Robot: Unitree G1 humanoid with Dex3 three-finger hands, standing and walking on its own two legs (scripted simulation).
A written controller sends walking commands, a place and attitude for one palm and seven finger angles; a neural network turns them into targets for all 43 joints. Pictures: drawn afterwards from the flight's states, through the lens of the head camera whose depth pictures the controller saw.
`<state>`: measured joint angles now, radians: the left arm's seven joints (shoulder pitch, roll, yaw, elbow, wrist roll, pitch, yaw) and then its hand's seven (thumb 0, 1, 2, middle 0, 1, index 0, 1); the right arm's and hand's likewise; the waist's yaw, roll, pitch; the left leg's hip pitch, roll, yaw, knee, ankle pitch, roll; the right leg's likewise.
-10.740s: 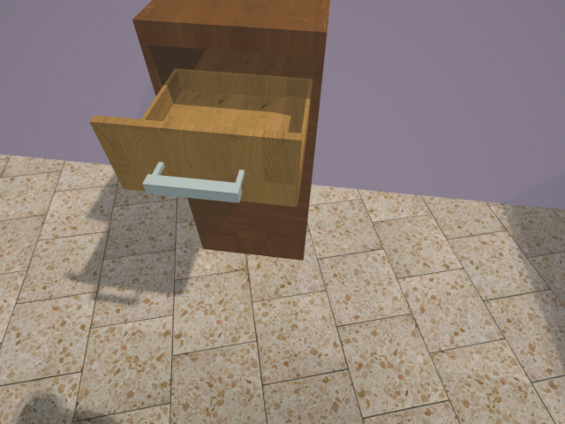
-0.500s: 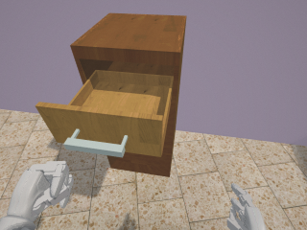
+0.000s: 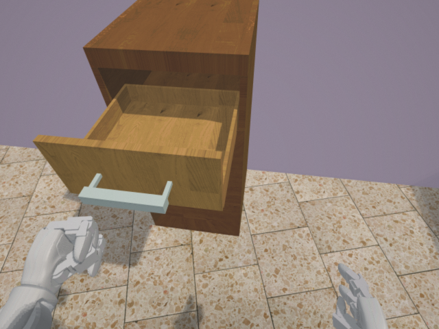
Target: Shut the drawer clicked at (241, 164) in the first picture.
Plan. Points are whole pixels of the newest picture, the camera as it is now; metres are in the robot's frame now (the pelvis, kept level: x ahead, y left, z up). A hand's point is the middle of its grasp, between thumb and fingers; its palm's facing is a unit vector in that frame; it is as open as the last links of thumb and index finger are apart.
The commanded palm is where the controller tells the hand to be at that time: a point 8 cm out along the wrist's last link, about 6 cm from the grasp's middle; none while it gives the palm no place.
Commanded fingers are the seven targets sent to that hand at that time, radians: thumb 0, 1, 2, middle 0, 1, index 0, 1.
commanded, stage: bring the fist close to the handle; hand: left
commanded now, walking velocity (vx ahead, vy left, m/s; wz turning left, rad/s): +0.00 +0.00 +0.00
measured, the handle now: (128, 190) +0.37 +0.23 +0.03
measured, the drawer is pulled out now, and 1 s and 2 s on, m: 0.30 0.30 0.25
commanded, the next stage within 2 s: push the drawer shut in 1.00 s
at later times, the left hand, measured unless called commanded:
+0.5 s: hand (119, 242) +0.25 +0.21 +0.04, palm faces -0.05 -1.00 -0.04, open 3.3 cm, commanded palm +0.24 +0.26 +0.04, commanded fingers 0.00 0.90 0.90 -1.40 -1.60 -1.40 -1.60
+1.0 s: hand (126, 240) +0.26 +0.20 +0.02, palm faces -0.05 -1.00 -0.05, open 3.3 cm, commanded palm +0.24 +0.26 +0.03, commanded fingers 0.00 0.90 0.90 -1.40 -1.60 -1.40 -1.60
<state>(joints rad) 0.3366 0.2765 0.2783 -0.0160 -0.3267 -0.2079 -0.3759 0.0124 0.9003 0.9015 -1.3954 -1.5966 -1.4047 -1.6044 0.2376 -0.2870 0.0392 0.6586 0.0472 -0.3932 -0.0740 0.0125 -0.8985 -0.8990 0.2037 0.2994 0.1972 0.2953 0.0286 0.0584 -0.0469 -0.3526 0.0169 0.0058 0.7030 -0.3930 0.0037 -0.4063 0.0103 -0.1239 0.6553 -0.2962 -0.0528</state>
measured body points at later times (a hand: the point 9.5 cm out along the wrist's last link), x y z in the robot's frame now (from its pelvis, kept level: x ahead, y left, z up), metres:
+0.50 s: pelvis +0.00 +0.03 -0.02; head +0.04 +0.02 +0.43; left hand +0.25 +0.26 +0.04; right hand +0.17 -0.20 -0.10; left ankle -0.02 +0.12 -0.72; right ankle +0.03 -0.08 -0.72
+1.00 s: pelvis +0.00 +0.02 -0.03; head +0.06 +0.02 +0.42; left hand +0.26 +0.26 +0.03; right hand +0.16 -0.22 -0.11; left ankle -0.02 +0.12 -0.72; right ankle +0.03 -0.08 -0.72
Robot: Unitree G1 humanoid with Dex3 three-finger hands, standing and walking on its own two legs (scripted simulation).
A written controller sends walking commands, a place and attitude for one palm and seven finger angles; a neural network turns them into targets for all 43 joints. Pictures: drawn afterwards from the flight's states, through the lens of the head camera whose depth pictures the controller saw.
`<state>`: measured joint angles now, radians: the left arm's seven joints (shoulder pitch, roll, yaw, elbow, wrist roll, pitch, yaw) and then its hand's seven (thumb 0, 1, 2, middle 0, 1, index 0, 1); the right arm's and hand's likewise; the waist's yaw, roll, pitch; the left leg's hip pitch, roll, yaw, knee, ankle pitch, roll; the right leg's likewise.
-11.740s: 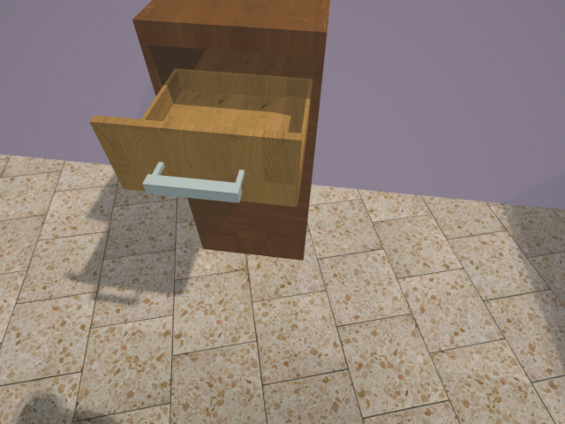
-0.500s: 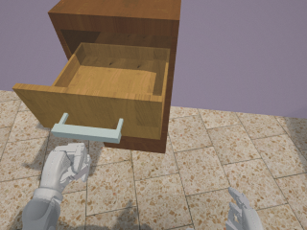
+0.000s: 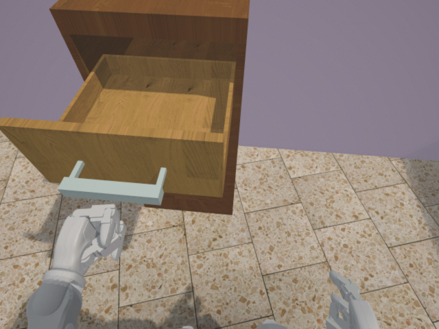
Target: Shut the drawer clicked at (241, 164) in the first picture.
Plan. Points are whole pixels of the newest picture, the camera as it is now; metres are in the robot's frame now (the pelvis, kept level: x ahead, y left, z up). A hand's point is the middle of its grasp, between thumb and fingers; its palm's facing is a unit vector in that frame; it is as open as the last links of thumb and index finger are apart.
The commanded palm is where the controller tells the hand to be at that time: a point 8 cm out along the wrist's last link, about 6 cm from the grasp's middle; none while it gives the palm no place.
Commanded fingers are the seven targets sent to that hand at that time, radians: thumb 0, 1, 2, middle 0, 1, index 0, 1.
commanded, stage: push the drawer shut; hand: left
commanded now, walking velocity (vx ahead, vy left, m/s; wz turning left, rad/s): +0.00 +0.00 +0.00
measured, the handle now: (116, 180) +0.37 +0.21 +0.06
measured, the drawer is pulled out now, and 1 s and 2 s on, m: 0.30 0.25 0.13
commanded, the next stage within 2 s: none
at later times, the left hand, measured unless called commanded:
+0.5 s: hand (124, 223) +0.28 +0.18 +0.05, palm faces -0.04 -1.00 -0.05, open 3.1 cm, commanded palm +0.28 +0.23 +0.06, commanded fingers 0.00 0.90 0.90 -1.40 -1.60 -1.40 -1.60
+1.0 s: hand (131, 198) +0.33 +0.18 +0.05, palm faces -0.06 -1.00 -0.06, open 3.0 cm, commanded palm +0.34 +0.22 +0.06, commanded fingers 0.00 0.90 0.90 -1.40 -1.60 -1.40 -1.60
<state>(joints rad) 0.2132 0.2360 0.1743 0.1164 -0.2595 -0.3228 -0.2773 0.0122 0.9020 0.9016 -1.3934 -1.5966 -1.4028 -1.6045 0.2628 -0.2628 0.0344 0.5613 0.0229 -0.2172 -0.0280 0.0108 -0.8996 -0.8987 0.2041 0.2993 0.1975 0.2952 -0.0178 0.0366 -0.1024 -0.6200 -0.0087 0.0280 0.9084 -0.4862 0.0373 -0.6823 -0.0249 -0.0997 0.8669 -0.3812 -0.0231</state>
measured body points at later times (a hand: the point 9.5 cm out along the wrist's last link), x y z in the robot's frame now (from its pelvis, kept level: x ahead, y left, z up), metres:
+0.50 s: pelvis -0.01 -0.01 +0.00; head +0.05 -0.02 +0.45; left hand +0.28 +0.23 +0.06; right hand +0.15 -0.25 -0.10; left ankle -0.02 +0.09 -0.69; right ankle +0.03 -0.11 -0.69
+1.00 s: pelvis -0.03 -0.02 +0.00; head +0.03 -0.02 +0.44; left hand +0.33 +0.23 +0.06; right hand +0.11 -0.26 -0.11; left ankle -0.02 +0.09 -0.69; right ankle +0.03 -0.11 -0.69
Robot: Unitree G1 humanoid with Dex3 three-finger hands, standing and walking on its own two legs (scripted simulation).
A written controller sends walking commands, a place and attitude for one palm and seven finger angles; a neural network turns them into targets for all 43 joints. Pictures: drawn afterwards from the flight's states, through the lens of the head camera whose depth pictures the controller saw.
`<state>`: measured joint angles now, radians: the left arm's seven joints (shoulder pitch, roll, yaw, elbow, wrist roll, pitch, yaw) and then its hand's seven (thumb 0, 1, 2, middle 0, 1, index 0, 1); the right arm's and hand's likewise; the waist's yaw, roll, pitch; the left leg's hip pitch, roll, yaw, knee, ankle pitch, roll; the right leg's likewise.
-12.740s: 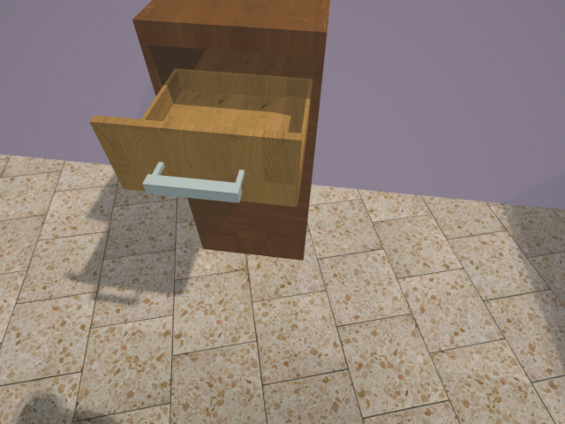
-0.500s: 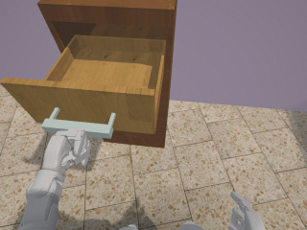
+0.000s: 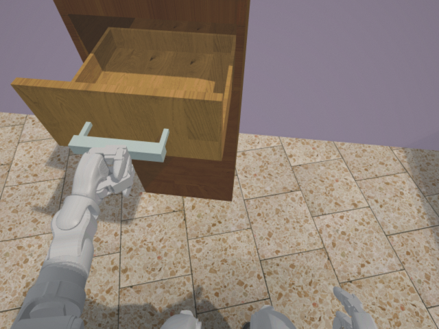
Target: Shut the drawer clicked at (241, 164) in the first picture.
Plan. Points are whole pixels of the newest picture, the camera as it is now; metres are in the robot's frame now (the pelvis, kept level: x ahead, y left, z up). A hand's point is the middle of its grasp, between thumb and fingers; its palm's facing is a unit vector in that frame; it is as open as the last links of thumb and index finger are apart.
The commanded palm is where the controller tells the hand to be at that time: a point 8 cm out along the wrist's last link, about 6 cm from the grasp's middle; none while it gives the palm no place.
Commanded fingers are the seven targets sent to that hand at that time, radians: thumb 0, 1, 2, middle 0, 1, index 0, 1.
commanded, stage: push the drawer shut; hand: left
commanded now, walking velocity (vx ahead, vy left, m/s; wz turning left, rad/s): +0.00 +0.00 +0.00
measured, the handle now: (122, 139) +0.45 +0.21 +0.06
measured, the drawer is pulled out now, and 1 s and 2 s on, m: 0.25 0.13 0.01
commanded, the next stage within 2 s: none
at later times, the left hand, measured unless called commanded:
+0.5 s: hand (137, 142) +0.45 +0.18 +0.06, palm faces -0.11 -0.99 -0.04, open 2.9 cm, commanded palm +0.44 +0.23 +0.06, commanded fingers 0.00 0.90 0.90 -1.40 -1.60 -1.40 -1.60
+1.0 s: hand (143, 125) +0.49 +0.18 +0.06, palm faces -0.10 -0.99 -0.03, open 2.9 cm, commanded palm +0.50 +0.22 +0.06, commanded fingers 0.00 0.90 0.90 -1.40 -1.60 -1.40 -1.60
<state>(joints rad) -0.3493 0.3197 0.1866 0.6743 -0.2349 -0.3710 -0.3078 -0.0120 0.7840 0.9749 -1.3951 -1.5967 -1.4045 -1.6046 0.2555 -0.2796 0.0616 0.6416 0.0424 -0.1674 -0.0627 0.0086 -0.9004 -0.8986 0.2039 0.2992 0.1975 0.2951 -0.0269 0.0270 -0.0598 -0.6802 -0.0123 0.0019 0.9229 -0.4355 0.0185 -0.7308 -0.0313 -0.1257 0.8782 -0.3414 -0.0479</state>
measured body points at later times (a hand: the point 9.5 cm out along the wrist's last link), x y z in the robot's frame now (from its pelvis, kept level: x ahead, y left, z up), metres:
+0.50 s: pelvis +0.01 +0.01 +0.00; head +0.10 +0.01 +0.44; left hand +0.45 +0.24 +0.06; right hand +0.06 -0.26 -0.12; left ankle +0.01 +0.11 -0.69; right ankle +0.06 -0.09 -0.69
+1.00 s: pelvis +0.01 +0.02 -0.01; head +0.12 +0.02 +0.42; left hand +0.49 +0.23 +0.06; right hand +0.05 -0.25 -0.13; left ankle +0.01 +0.11 -0.69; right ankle +0.06 -0.09 -0.69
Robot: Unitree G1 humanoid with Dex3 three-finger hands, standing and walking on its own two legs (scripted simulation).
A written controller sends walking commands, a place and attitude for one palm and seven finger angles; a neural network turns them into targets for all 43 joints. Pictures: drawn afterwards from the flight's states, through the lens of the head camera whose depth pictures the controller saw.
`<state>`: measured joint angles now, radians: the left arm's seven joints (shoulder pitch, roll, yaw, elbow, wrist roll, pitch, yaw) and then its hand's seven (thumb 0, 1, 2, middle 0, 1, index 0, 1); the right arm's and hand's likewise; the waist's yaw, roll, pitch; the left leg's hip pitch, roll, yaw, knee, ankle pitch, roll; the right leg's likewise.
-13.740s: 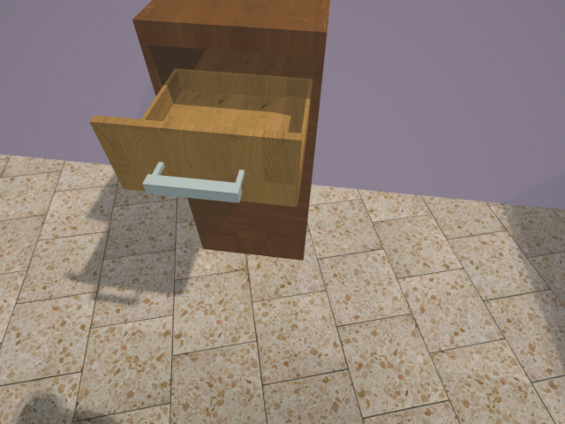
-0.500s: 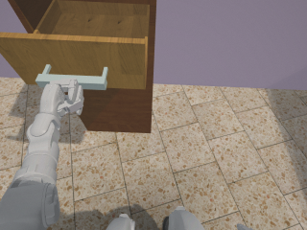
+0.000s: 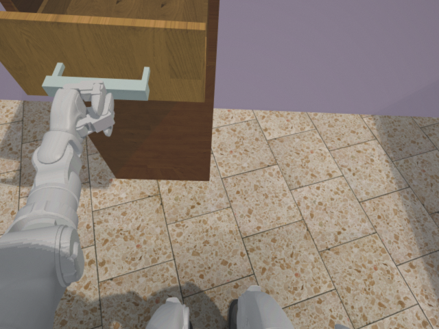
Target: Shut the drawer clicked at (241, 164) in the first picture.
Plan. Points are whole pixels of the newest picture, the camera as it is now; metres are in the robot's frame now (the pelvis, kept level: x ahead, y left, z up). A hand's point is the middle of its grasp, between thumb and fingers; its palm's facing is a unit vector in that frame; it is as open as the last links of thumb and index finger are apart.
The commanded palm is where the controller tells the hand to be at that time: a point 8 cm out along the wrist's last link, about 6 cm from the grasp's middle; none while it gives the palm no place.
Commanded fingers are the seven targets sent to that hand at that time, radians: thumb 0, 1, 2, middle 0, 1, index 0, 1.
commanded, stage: push the drawer shut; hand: left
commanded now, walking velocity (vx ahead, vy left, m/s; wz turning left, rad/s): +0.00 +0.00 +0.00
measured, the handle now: (100, 79) +0.56 +0.20 +0.08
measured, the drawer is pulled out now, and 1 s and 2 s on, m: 0.13 0.01 0.00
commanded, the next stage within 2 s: pull the fist back off the drawer in 1.38 s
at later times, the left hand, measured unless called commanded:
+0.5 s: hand (123, 83) +0.55 +0.16 +0.08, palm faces -0.03 -1.00 -0.04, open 3.2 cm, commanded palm +0.55 +0.20 +0.08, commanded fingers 0.00 0.90 0.90 -1.40 -1.60 -1.40 -1.60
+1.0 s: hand (123, 65) +0.59 +0.17 +0.08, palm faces -0.05 -1.00 -0.05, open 3.4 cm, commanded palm +0.61 +0.20 +0.08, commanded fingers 0.00 0.90 0.90 -1.40 -1.60 -1.40 -1.60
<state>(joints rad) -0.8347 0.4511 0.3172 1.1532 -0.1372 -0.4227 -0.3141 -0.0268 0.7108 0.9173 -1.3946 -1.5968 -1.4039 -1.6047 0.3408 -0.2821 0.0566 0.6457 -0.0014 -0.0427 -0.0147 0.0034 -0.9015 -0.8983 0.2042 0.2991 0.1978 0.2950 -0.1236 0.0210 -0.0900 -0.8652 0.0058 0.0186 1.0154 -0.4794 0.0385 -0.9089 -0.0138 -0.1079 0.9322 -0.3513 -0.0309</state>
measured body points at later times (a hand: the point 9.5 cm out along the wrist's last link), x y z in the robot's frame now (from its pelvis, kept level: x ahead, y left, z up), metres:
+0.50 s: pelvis +0.00 +0.00 -0.01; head +0.15 +0.01 +0.42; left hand +0.54 +0.21 +0.08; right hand -0.03 -0.26 -0.11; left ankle +0.00 +0.09 -0.67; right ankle +0.05 -0.11 -0.67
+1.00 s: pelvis +0.01 +0.00 -0.01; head +0.18 +0.02 +0.40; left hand +0.59 +0.22 +0.09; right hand -0.05 -0.25 -0.11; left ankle +0.00 +0.09 -0.67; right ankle +0.05 -0.11 -0.67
